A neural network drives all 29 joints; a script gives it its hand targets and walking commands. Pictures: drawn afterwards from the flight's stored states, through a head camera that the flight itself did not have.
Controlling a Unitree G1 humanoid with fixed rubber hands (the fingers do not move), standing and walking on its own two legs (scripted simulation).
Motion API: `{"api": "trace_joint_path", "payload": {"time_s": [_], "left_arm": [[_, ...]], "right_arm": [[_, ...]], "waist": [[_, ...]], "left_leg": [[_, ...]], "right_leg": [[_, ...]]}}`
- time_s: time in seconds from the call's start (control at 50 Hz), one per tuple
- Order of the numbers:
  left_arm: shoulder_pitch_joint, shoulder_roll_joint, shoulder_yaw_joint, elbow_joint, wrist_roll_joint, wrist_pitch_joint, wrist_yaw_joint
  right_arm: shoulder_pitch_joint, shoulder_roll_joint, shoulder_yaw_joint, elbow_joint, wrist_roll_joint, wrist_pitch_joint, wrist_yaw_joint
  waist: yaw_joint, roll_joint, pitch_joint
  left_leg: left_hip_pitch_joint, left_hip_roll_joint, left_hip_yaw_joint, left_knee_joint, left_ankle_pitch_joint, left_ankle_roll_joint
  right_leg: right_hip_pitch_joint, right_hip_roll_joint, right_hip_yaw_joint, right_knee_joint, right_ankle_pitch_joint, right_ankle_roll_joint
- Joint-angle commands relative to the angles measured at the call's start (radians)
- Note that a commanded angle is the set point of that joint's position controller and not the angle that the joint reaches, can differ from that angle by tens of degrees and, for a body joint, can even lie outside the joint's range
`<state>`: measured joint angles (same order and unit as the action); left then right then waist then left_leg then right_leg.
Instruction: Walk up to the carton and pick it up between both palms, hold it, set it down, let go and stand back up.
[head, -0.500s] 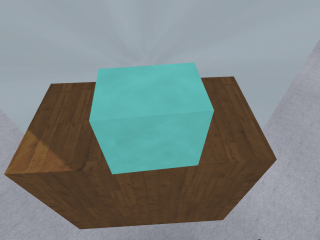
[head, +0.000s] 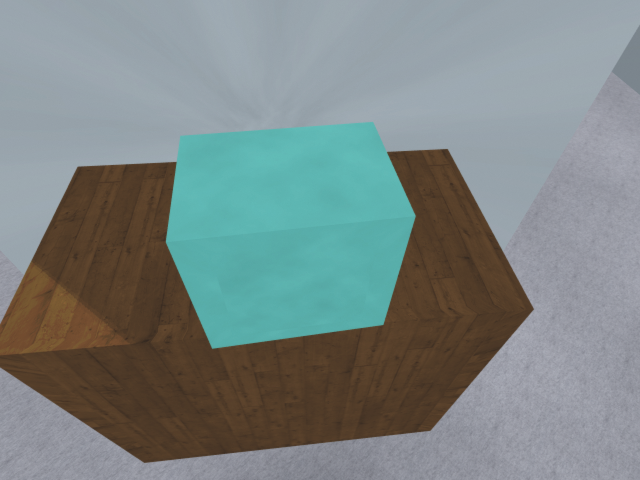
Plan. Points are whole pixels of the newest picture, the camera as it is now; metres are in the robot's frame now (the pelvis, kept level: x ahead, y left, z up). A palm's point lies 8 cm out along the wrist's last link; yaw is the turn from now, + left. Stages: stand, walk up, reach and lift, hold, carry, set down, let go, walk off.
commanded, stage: walk up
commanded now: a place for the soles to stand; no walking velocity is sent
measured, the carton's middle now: (290, 238) +0.43 +0.07 +0.06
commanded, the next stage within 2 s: reach and lift in 0.42 s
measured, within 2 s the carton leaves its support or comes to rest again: neither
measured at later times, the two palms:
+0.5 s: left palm out of the picture +0.08 +0.27 -0.14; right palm out of the picture +0.08 -0.25 -0.13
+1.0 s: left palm out of the picture +0.13 +0.24 -0.09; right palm out of the picture +0.11 -0.23 -0.07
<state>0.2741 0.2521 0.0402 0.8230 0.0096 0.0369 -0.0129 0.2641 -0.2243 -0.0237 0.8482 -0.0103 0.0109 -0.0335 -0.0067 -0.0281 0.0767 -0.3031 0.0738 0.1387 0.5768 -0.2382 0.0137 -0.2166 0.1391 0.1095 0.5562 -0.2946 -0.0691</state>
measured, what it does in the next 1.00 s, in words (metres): stands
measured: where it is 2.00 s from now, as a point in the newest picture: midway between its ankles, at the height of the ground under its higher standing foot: outside the picture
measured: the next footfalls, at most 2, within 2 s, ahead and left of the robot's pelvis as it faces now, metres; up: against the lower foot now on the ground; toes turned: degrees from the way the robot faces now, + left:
none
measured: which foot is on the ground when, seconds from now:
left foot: down 0.00-1.00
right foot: down 0.00-1.00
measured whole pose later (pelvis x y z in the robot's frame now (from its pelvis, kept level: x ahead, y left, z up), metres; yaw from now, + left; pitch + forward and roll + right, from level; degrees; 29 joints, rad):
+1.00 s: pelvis -0.01 +0.01 +0.00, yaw +2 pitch -3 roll +1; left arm 0.19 0.23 0.02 0.44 -0.01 0.32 0.07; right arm 0.28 -0.17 -0.05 0.58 0.02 -0.04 0.04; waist -0.02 -0.08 0.09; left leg -0.28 0.01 0.11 0.54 -0.20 0.03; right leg -0.23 0.03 -0.01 0.60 -0.32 -0.05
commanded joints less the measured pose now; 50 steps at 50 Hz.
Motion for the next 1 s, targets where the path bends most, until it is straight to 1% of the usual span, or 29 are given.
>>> {"api": "trace_joint_path", "payload": {"time_s": [0.0,0.04,0.06,0.1,0.12,0.16,0.18,0.2,0.28,0.32,0.38,0.4,0.42,0.44,0.46,0.5,0.52,0.54,0.56,0.58,0.62,0.64,0.68,0.76,0.78,0.82,0.92,0.96,0.98], "left_arm": [[0.051,0.148,0.049,-0.097,0.006,-0.028,0.005],[0.063,0.138,0.053,-0.091,0.012,-0.026,0.004],[0.069,0.141,0.054,-0.089,0.012,-0.027,0.003],[0.077,0.163,0.064,-0.09,0.003,-0.031,0.001],[0.075,0.167,0.069,-0.087,0.004,-0.032,0.001],[0.045,0.193,0.069,-0.089,-0.012,-0.035,0.009],[0.002,0.193,0.066,-0.093,-0.017,-0.035,0.012],[-0.021,0.185,0.06,-0.097,-0.016,-0.034,0.015],[0.016,0.147,0.044,-0.086,-0.002,-0.029,0.013],[0.03,0.143,0.044,-0.087,0.006,-0.029,0.011],[0.046,0.143,0.051,-0.093,0.015,-0.026,0.009],[0.058,0.143,0.055,-0.089,0.015,-0.026,0.007],[-0.628,0.258,0.043,-0.215,-0.048,0.13,0.011],[-0.52,0.207,-0.009,-0.225,-0.054,0.209,0.034],[-0.514,0.169,-0.03,-0.242,-0.052,0.278,0.031],[-0.424,0.139,-0.029,-0.357,-0.031,0.376,0.007],[-0.367,0.137,-0.019,-0.39,-0.012,0.412,-0.009],[-0.329,0.135,-0.001,-0.446,0.019,0.431,-0.015],[-0.26,0.135,0.018,-0.482,0.043,0.444,-0.017],[-0.217,0.135,0.049,-0.517,0.074,0.447,-0.012],[-0.122,0.129,0.076,-0.593,0.099,0.435,0.0],[-0.098,0.114,0.073,-0.613,0.1,0.424,0.009],[-0.076,0.09,0.067,-0.618,0.09,0.404,0.029],[-0.16,0.077,0.039,-0.594,0.051,0.346,0.073],[-0.178,0.076,0.037,-0.572,0.041,0.332,0.076],[-0.219,0.084,0.044,-0.537,0.038,0.308,0.076],[-0.262,0.087,0.016,-0.607,-0.028,0.225,0.089],[-0.249,0.087,0.0,-0.617,-0.06,0.197,0.096],[-0.233,0.078,-0.005,-0.629,-0.066,0.185,0.102]], "right_arm": [[0.006,-0.227,-0.057,-0.096,-0.007,-0.03,-0.011],[0.002,-0.233,-0.062,-0.095,-0.009,-0.023,-0.011],[-0.007,-0.235,-0.061,-0.098,-0.01,-0.02,-0.01],[-0.018,-0.224,-0.061,-0.104,-0.01,-0.013,-0.008],[-0.026,-0.219,-0.059,-0.105,-0.01,-0.009,-0.007],[-0.027,-0.173,-0.044,-0.116,0.002,-0.006,-0.003],[-0.019,-0.157,-0.04,-0.114,0.005,-0.007,-0.002],[-0.004,-0.157,-0.036,-0.11,0.006,-0.011,-0.002],[0.026,-0.217,-0.059,-0.094,-0.004,-0.03,-0.009],[0.051,-0.235,-0.061,-0.09,-0.009,-0.035,-0.012],[0.03,-0.249,-0.063,-0.086,-0.009,-0.028,-0.011],[0.019,-0.25,-0.064,-0.092,-0.01,-0.025,-0.011],[-0.594,-0.109,-0.126,-0.107,-0.098,-0.133,0.034],[-0.416,-0.118,-0.122,-0.1,-0.082,-0.157,0.058],[-0.363,-0.118,-0.113,-0.107,-0.074,-0.144,0.058],[-0.271,-0.138,-0.122,-0.162,-0.028,-0.113,0.05],[-0.211,-0.16,-0.13,-0.157,-0.005,-0.103,0.039],[-0.184,-0.171,-0.126,-0.157,0.022,-0.095,0.035],[-0.139,-0.186,-0.12,-0.16,0.048,-0.094,0.031],[-0.101,-0.202,-0.105,-0.152,0.071,-0.09,0.034],[-0.056,-0.229,-0.08,-0.196,0.105,-0.097,0.04],[-0.042,-0.233,-0.071,-0.217,0.112,-0.101,0.046],[-0.045,-0.217,-0.064,-0.26,0.1,-0.104,0.054],[-0.096,-0.162,-0.079,-0.3,0.052,-0.104,0.066],[-0.101,-0.151,-0.083,-0.301,0.038,-0.105,0.068],[-0.1,-0.118,-0.067,-0.32,0.027,-0.096,0.071],[-0.061,-0.079,-0.069,-0.449,0.033,-0.101,0.074],[-0.044,-0.071,-0.07,-0.484,0.035,-0.105,0.076],[-0.034,-0.082,-0.079,-0.488,0.039,-0.103,0.081]], "waist": [[0.005,0.085,-0.093],[0.008,0.105,-0.062],[0.01,0.122,-0.045],[0.012,0.097,-0.034],[0.016,0.076,-0.017],[0.004,-0.03,-0.005],[-0.008,-0.036,0.012],[-0.017,-0.05,0.017],[-0.01,0.004,-0.074],[-0.014,0.028,-0.103],[-0.007,0.067,-0.084],[-0.002,0.08,-0.084],[0.016,-0.038,-0.073],[-0.028,-0.135,0.005],[-0.05,-0.12,-0.013],[-0.033,-0.041,-0.145],[-0.05,-0.024,-0.213],[-0.048,0.015,-0.286],[-0.054,0.016,-0.342],[-0.042,0.048,-0.348],[-0.038,0.055,-0.389],[-0.038,0.068,-0.382],[-0.031,0.045,-0.327],[-0.007,0.08,-0.169],[-0.014,0.07,-0.135],[-0.001,0.059,-0.092],[-0.021,0.015,-0.08],[-0.016,0.025,-0.097],[-0.015,0.053,-0.108]], "left_leg": [[0.123,0.225,-0.27,-0.198,-0.096,0.141],[0.09,0.25,-0.27,-0.221,-0.134,0.153],[0.071,0.243,-0.258,-0.216,-0.146,0.147],[0.037,0.206,-0.215,-0.193,-0.22,0.114],[0.018,0.176,-0.186,-0.153,-0.224,0.086],[0.063,0.057,-0.112,-0.038,-0.132,0.018],[0.086,0.024,-0.105,-0.028,-0.101,0.007],[0.122,0.026,-0.122,-0.049,-0.072,0.01],[0.188,0.137,-0.199,-0.131,-0.046,0.068],[0.186,0.209,-0.257,-0.163,-0.027,0.119],[0.127,0.265,-0.279,-0.19,-0.003,0.177],[0.109,0.267,-0.266,-0.198,-0.043,0.173],[-0.17,0.012,-0.048,0.046,-0.238,0.041],[0.035,-0.035,-0.082,0.196,-0.253,-0.001],[0.151,-0.011,-0.117,0.199,-0.265,-0.009],[0.209,-0.004,-0.094,0.196,-0.146,-0.014],[0.258,-0.008,-0.093,0.204,-0.058,-0.026],[0.325,-0.014,-0.103,0.215,0.015,-0.04],[0.364,-0.015,-0.113,0.22,0.101,-0.045],[0.397,-0.018,-0.117,0.194,0.167,-0.049],[0.458,-0.028,-0.125,0.151,0.28,-0.052],[0.491,-0.029,-0.134,0.125,0.295,-0.052],[0.528,-0.036,-0.134,0.07,0.266,-0.044],[0.424,-0.047,-0.105,-0.036,0.108,-0.037],[0.398,-0.052,-0.096,-0.048,0.082,-0.035],[0.398,-0.063,-0.085,-0.079,0.011,-0.027],[0.449,-0.062,-0.103,-0.099,-0.031,-0.018],[0.454,-0.053,-0.104,-0.118,-0.017,-0.017],[0.444,-0.046,-0.104,-0.145,-0.016,-0.02]], "right_leg": [[-0.113,-0.143,0.119,-0.001,0.108,0.084],[-0.118,-0.141,0.085,0.015,0.06,0.073],[-0.118,-0.147,0.092,0.008,0.066,0.074],[-0.122,-0.158,0.131,-0.032,0.041,0.064],[-0.122,-0.18,0.18,-0.09,0.041,0.059],[-0.173,-0.232,0.313,-0.236,0.038,0.042],[-0.205,-0.235,0.331,-0.265,0.033,0.028],[-0.221,-0.23,0.322,-0.262,0.062,0.029],[-0.166,-0.169,0.183,-0.128,0.164,0.056],[-0.137,-0.153,0.149,-0.016,0.2,0.071],[-0.123,-0.143,0.096,0.066,0.129,0.088],[-0.115,-0.141,0.083,0.067,0.1,0.078],[-0.339,-0.188,-0.054,0.063,-0.256,-0.003],[-0.611,-0.277,0.016,0.007,-0.355,-0.038],[-0.691,-0.29,0.004,-0.021,-0.261,-0.021],[-0.535,-0.257,-0.029,-0.002,-0.04,-0.019],[-0.474,-0.246,-0.049,0.021,0.138,-0.01],[-0.449,-0.228,-0.071,0.04,0.249,-0.007],[-0.404,-0.202,-0.093,0.06,0.391,0.01],[-0.358,-0.177,-0.115,0.06,0.47,0.02],[-0.279,-0.147,-0.138,0.058,0.552,0.037],[-0.295,-0.144,-0.142,0.041,0.52,0.039],[-0.331,-0.138,-0.145,-0.026,0.404,0.039],[-0.365,-0.139,-0.129,-0.11,0.187,0.038],[-0.37,-0.148,-0.114,-0.131,0.145,0.036],[-0.386,-0.176,-0.085,-0.18,0.042,0.034],[-0.456,-0.214,-0.046,-0.262,-0.087,0.023],[-0.441,-0.209,-0.052,-0.271,-0.059,0.026],[-0.401,-0.191,-0.065,-0.264,-0.051,0.024]]}}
